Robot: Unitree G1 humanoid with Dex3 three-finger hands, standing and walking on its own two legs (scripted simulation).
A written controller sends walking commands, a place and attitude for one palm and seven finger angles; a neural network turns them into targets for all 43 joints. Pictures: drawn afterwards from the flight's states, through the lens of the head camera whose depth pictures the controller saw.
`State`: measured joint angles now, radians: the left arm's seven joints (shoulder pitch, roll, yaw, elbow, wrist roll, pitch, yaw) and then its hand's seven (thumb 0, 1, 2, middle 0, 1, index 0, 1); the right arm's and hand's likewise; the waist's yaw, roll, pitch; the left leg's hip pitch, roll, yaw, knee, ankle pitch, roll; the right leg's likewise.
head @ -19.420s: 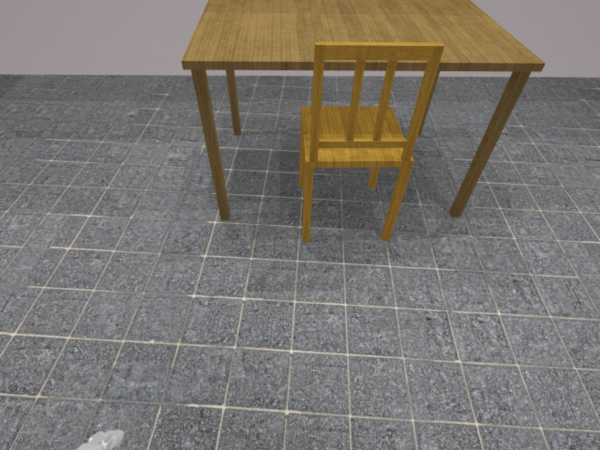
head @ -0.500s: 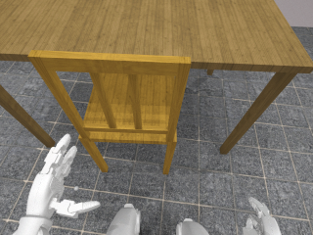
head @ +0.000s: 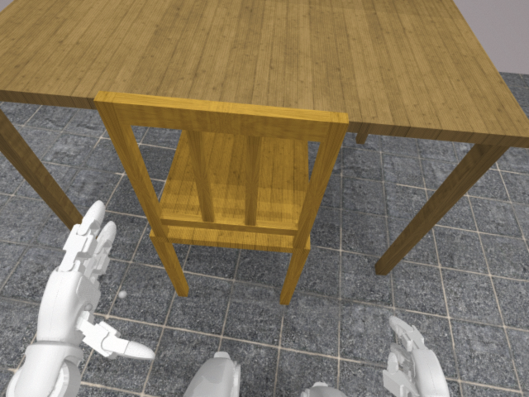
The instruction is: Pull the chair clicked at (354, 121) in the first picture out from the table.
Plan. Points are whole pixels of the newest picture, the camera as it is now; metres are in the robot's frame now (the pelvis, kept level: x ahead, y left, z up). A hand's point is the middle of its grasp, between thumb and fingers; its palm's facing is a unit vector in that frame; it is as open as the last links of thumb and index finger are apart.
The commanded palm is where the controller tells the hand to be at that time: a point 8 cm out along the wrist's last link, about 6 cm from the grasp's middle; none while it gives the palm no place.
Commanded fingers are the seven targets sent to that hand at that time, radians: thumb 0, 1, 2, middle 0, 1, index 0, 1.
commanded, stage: raise the hand toward the chair's back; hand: left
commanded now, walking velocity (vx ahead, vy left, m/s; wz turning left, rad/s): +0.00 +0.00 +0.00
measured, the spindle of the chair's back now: (202, 181) +0.49 +0.15 -0.02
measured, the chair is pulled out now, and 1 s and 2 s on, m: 0.00 0.00 0.00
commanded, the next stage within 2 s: aim the fingers beside a spindle in 0.54 s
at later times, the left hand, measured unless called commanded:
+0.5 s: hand (140, 293) +0.24 +0.19 +0.04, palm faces +0.00 -1.00 -0.05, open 16.9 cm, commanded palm +0.22 +0.25 +0.05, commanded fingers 0.00 -0.50 0.30 -0.06 -0.08 -0.06 -0.08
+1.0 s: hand (164, 269) +0.28 +0.17 +0.04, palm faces +0.01 -1.00 -0.06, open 16.9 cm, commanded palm +0.26 +0.22 +0.03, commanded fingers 0.00 -0.50 0.30 -0.06 -0.08 -0.06 -0.08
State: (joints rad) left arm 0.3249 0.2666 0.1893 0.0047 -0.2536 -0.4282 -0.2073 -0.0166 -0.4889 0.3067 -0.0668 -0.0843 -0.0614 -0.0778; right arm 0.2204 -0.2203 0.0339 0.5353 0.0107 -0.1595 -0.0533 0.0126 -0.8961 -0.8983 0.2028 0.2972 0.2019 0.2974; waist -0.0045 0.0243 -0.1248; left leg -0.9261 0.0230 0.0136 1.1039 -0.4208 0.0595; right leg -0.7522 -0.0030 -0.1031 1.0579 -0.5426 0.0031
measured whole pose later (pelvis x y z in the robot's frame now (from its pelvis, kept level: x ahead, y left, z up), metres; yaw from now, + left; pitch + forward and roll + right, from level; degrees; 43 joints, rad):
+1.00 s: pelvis +0.01 -0.03 -0.01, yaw +0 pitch +16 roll -2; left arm 0.20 0.25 0.20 0.17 -0.26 -0.44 -0.23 -0.02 -0.50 0.30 -0.07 -0.08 -0.06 -0.08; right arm 0.22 -0.25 0.01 0.58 0.01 -0.16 -0.04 0.01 -0.90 -0.90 0.20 0.30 0.20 0.30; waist -0.03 0.03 -0.14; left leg -0.96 0.04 0.01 1.12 -0.44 0.02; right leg -0.80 0.01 -0.10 1.10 -0.58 -0.03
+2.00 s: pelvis +0.00 -0.02 -0.03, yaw -2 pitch +21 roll -3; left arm -0.11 0.21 0.13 0.40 -0.17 -0.49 -0.09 -0.02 -0.50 0.30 -0.06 -0.08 -0.06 -0.08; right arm 0.22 -0.25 0.00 0.60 -0.01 -0.05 -0.01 0.01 -0.90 -0.90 0.20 0.30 0.20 0.30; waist -0.05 0.03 -0.16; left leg -1.14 0.04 0.02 1.25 -0.47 0.04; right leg -0.99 0.01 -0.09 1.24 -0.61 -0.02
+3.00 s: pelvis +0.00 -0.02 -0.03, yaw -1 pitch +21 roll -3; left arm -0.09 0.20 0.11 0.37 -0.15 -0.52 -0.07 -0.02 -0.50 0.30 -0.07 -0.08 -0.06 -0.08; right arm 0.20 -0.24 0.00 0.59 -0.01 -0.02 -0.01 0.01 -0.90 -0.90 0.20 0.30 0.20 0.30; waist -0.05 0.03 -0.16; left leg -1.14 0.04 0.02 1.25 -0.48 0.03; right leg -0.99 0.01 -0.09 1.24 -0.62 -0.03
